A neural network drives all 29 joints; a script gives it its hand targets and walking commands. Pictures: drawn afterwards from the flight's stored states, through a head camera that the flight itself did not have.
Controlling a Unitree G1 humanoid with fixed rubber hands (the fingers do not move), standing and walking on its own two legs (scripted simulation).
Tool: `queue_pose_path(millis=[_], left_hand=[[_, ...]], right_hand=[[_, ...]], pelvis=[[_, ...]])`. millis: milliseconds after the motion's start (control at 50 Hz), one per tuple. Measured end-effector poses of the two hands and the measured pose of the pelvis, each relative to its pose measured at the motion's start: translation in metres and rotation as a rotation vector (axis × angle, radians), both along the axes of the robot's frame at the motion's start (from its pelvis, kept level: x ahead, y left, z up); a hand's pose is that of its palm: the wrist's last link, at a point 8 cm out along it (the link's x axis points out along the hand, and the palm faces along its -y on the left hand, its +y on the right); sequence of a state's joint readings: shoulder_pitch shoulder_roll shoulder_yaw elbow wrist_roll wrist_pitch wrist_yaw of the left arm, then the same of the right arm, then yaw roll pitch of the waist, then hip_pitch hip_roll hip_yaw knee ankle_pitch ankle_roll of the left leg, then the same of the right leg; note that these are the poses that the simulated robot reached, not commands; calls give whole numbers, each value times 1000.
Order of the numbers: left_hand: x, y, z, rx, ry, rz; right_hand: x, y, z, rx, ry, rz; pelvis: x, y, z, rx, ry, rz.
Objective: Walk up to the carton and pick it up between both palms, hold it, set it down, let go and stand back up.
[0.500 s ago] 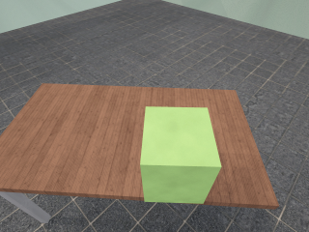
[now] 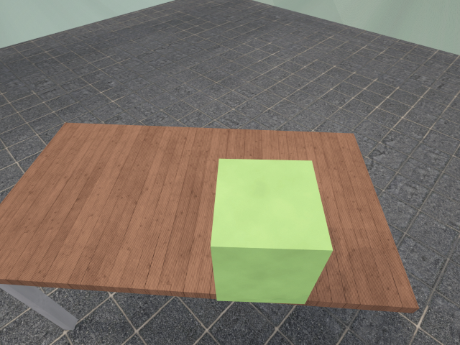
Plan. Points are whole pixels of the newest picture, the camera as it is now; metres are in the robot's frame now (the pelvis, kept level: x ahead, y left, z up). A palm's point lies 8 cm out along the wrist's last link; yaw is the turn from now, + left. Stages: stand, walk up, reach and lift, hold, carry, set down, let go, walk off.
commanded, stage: stand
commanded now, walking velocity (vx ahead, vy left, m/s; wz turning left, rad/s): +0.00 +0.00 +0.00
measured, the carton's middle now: (262, 233) +0.39 -0.04 -0.07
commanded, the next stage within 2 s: none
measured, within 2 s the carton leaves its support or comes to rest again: neither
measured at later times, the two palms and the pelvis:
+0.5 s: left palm out of the picture +0.03 +0.27 -0.13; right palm out of the picture +0.04 -0.28 -0.13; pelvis +0.00 +0.00 +0.00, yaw +0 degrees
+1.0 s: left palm out of the picture +0.06 +0.28 -0.12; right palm out of the picture +0.06 -0.29 -0.12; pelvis +0.01 +0.00 +0.00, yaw +0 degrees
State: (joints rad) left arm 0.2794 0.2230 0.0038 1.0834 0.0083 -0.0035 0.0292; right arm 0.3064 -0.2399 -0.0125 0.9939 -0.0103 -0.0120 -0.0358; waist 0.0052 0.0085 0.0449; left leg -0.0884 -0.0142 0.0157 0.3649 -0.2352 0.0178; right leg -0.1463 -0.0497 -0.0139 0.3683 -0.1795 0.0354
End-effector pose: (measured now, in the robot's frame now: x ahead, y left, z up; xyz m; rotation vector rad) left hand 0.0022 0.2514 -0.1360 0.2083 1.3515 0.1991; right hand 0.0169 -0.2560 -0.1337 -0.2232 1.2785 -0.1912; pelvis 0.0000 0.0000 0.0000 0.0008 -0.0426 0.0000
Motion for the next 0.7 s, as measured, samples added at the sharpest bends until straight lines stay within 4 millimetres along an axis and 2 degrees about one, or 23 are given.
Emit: queue_pose_path(millis=[700], left_hand=[[33,22,12,56,-75,-32]], right_hand=[[29,-27,12,-58,-56,39]], pelvis=[[2,-2,1,1,-13,-3]])
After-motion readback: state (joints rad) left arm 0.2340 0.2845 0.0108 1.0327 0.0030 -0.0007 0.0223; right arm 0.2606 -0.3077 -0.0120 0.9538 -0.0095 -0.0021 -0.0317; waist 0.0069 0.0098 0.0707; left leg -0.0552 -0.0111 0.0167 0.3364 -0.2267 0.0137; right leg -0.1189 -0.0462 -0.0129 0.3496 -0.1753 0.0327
